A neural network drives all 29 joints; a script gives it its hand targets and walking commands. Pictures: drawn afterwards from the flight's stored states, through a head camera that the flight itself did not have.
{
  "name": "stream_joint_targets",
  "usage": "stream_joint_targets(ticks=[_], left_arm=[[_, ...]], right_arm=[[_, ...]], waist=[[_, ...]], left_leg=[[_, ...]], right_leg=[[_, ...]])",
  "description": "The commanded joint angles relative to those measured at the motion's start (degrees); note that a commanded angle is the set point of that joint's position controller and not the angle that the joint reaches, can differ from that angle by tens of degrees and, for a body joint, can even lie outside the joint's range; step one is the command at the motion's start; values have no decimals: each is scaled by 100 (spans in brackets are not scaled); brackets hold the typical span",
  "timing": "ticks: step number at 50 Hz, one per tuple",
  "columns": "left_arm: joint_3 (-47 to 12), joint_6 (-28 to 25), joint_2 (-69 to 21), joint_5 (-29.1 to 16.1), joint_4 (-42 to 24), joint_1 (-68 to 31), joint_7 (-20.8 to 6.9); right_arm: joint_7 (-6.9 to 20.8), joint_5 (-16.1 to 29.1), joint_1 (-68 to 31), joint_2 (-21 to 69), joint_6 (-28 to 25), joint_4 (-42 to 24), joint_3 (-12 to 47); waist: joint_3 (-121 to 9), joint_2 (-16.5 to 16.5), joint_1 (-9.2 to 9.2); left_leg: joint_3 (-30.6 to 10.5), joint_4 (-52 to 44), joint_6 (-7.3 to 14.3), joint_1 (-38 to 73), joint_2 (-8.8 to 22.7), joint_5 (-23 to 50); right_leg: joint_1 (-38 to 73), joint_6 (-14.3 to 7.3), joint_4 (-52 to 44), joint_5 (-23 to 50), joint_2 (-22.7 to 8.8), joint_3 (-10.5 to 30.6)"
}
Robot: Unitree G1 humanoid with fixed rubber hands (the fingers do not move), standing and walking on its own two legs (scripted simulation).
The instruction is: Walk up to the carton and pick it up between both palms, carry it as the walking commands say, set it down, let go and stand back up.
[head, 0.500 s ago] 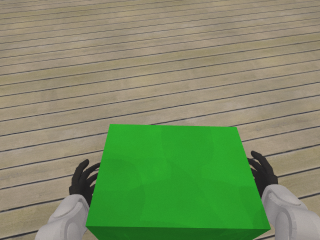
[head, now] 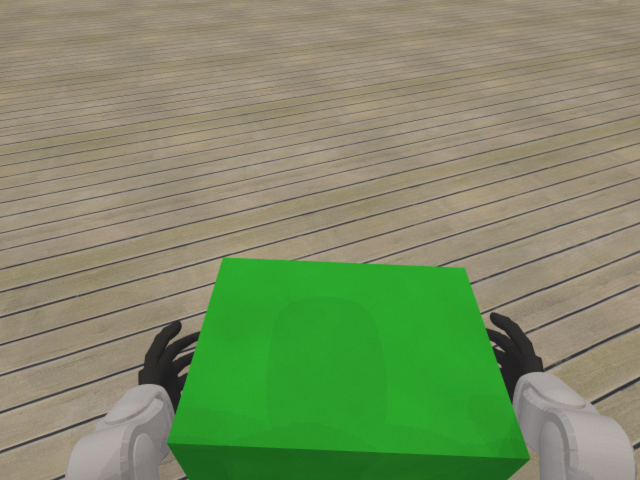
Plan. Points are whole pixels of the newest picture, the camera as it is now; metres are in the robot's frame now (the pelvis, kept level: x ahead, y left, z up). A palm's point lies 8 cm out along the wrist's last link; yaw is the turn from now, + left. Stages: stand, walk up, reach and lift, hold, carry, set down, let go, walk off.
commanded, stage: carry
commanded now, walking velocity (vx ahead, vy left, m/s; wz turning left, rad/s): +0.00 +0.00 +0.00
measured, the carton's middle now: (337, 400) +0.25 +0.00 +0.01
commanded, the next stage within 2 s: none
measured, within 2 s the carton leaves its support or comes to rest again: neither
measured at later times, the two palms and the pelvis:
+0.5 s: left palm (158, 440) +0.18 +0.18 +0.08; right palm (547, 419) +0.19 -0.21 +0.08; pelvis -0.04 -0.02 +0.00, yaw +0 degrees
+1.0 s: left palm (171, 363) +0.26 +0.18 +0.09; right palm (516, 372) +0.24 -0.20 +0.08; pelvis +0.02 -0.01 +0.02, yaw -1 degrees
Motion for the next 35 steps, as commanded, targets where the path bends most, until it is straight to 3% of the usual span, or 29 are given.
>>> stream_joint_targets(ticks=[1,2,3,4,5,7,9,12,13,14,16,17,20,21,22,24,25,26,27,28,29,30,31,32,33,34,35], left_arm=[[-4581,-117,-4011,-1039,-1081,-2337,-291],[-4737,-147,-4066,-1170,-1328,-2376,-286],[-4684,-149,-4090,-1122,-1228,-2178,-297],[-4727,-122,-4061,-1162,-1321,-2403,-307],[-4711,-147,-4140,-1117,-1232,-2171,-336],[-4842,-138,-4153,-1206,-1344,-2459,-340],[-4779,-157,-4047,-1211,-1272,-2288,-328],[-4801,-171,-3955,-1256,-1403,-2383,-364],[-4815,-201,-4060,-1280,-1417,-2431,-367],[-4925,-187,-4123,-1324,-1450,-2388,-398],[-4909,-121,-4010,-1280,-1393,-2473,-392],[-4910,-94,-4028,-1234,-1170,-2379,-370],[-4706,-104,-3738,-1131,-1150,-2175,-355],[-4780,-66,-3794,-1148,-1140,-2378,-357],[-4768,-54,-3757,-1192,-1211,-2591,-359],[-4683,-35,-3789,-1141,-910,-2525,-364],[-4687,-4,-3814,-1202,-977,-2454,-365],[-4683,-14,-3866,-1173,-980,-2505,-363],[-4790,-25,-4029,-1233,-1159,-2686,-351],[-4642,-1,-3894,-1091,-1062,-2553,-343],[-4706,46,-4088,-1174,-1044,-2610,-342],[-4624,51,-3935,-1083,-932,-2478,-361],[-4683,59,-3809,-1135,-1154,-2622,-360],[-4612,104,-3932,-1088,-879,-2778,-341],[-4572,84,-3751,-1069,-1082,-2769,-314],[-4595,54,-3739,-1073,-1091,-2731,-283],[-4666,6,-3764,-1110,-1257,-2980,-296]], right_arm=[[301,1506,-2732,4613,-162,-1410,4455],[289,1505,-2504,4680,-197,-1403,4418],[302,1539,-2742,4608,-226,-1717,4485],[299,1471,-2473,4646,-196,-1411,4403],[313,1532,-2644,4651,-261,-1745,4540],[297,1443,-2482,4694,-242,-1445,4381],[275,1398,-2415,4594,-236,-1490,4377],[254,1332,-2349,4519,-213,-1395,4372],[255,1413,-2586,4586,-253,-1641,4446],[270,1404,-2711,4500,-289,-1903,4472],[272,1364,-2596,4507,-228,-1544,4359],[249,1271,-2412,4463,-194,-1391,4278],[251,1288,-2375,4320,-147,-1329,4392],[268,1279,-2453,4380,-126,-1246,4322],[276,1237,-2348,4337,-100,-1038,4198],[241,1210,-2676,4262,-144,-1259,4171],[252,1255,-2565,4365,-91,-1168,4185],[269,1252,-2464,4401,-97,-1054,4180],[295,1332,-2767,4440,-142,-1450,4262],[299,1400,-2923,4476,-113,-1490,4399],[301,1416,-3041,4516,-91,-1538,4322],[282,1368,-3031,4362,-68,-1565,4370],[294,1385,-2911,4342,-32,-1429,4353],[290,1417,-3228,4425,-2,-1393,4339],[299,1438,-2925,4451,50,-1205,4389],[309,1434,-2806,4297,12,-1210,4333],[340,1489,-3036,4421,-23,-1349,4438]], waist=[[-1166,-126,129],[-1355,153,134],[-1445,101,153],[-1362,327,138],[-1466,386,165],[-1261,478,144],[-1295,118,145],[-1300,-200,134],[-1337,-122,122],[-1384,139,153],[-1062,168,154],[-1137,360,149],[-774,-224,144],[-734,66,140],[-579,40,132],[-645,60,154],[-563,1,112],[-470,265,124],[-670,384,137],[-571,76,167],[-511,373,189],[-20,-24,214],[48,-65,233],[208,-283,209],[295,-615,215],[283,-489,205],[261,-717,169]], left_leg=[[-1048,-92,-216,1343,1051,3583],[-1010,-41,-230,1462,1067,3827],[-1063,-74,-184,1375,1048,3524],[-1035,-99,-139,1405,1055,3578],[-1107,-91,-120,1458,1125,3790],[-979,-24,-153,1381,997,3520],[-1026,-128,-86,1284,1022,2805],[-1002,-22,-102,1077,986,2650],[-926,-136,-154,1234,954,2521],[-1016,-36,-105,1233,1004,2885],[-1043,-29,-126,937,1003,2485],[-979,-180,-116,1133,1030,2295],[-977,-185,-147,1089,1006,1616],[-1052,-237,-142,972,999,1617],[-1019,-317,-189,851,981,1238],[-1080,-349,-179,865,995,1373],[-1052,-450,-185,916,941,957],[-1017,-435,-223,871,968,998],[-1141,-620,-195,875,944,401],[-1122,-689,-224,841,945,-340],[-1140,-701,-232,671,919,-1223],[-1204,-718,-270,120,943,-1830],[-1105,-556,-306,-53,814,-2093],[-1091,-531,-368,-331,788,-2083],[-891,-145,-450,-349,664,-1624],[-677,75,-487,-437,516,-1200],[-614,483,-460,-254,424,-703]], right_leg=[[-16,-184,98,3156,-549,54],[29,-250,259,3545,-566,144],[93,-197,222,3433,-610,134],[60,-200,203,3143,-573,129],[50,-229,201,2814,-551,97],[-115,-306,172,2837,-478,92],[60,-265,-8,2732,-485,48],[203,-351,133,3707,-644,203],[1,-344,269,3536,-690,162],[-28,-373,323,3271,-639,167],[-78,-305,103,2894,-605,188],[-184,-370,70,2466,-588,174],[-522,-374,-76,2210,-587,255],[-452,-398,-75,2066,-590,267],[-571,-415,-121,1738,-625,331],[-591,-409,-148,1456,-563,294],[-711,-482,-224,1091,-529,301],[-837,-454,-264,1052,-577,365],[-785,-517,-335,314,-514,322],[-833,-475,-469,-352,-548,328],[-931,-586,-501,-1322,-526,413],[-964,-600,-710,-1884,-527,510],[-924,-769,-1031,-2339,-635,825],[-751,-836,-1182,-2454,-696,884],[-695,-856,-1490,-2338,-838,1104],[-578,-940,-1507,-2076,-978,1226],[-681,-1046,-1654,-1907,-1075,1251]])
